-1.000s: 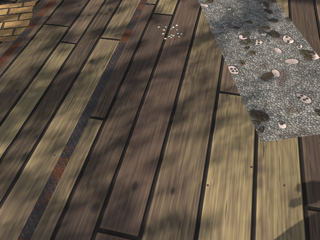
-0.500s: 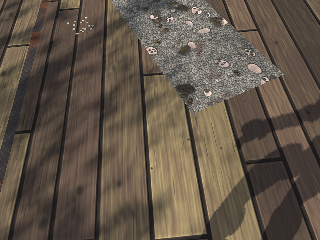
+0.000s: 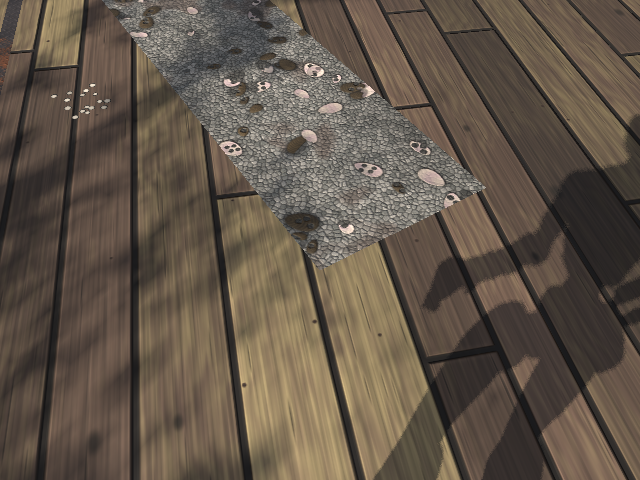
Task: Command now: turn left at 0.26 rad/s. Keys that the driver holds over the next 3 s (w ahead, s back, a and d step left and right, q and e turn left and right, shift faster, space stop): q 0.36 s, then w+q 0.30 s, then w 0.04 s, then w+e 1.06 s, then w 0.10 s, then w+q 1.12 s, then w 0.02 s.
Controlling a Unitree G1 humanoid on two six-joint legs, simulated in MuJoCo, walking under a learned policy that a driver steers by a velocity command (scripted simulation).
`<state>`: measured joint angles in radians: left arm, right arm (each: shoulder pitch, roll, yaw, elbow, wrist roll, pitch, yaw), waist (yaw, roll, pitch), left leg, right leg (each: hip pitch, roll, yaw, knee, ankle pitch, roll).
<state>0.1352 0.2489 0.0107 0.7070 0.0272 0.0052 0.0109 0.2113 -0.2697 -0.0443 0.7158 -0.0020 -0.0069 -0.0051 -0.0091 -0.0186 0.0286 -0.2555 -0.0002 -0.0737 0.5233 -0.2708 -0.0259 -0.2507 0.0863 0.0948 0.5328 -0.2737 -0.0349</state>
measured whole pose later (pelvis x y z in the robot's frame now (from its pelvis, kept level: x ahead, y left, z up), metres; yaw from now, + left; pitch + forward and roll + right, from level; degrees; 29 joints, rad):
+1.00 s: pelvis +0.21 +0.11 -0.01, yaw +21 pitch +3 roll -1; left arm 0.06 0.30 0.05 0.69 -0.02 -0.10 -0.06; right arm 0.41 -0.32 -0.05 0.75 0.00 -0.03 -0.02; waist -0.06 0.02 0.02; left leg -0.03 -0.01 -0.07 0.66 -0.50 0.03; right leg -0.47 0.05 -0.05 0.55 -0.11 -0.07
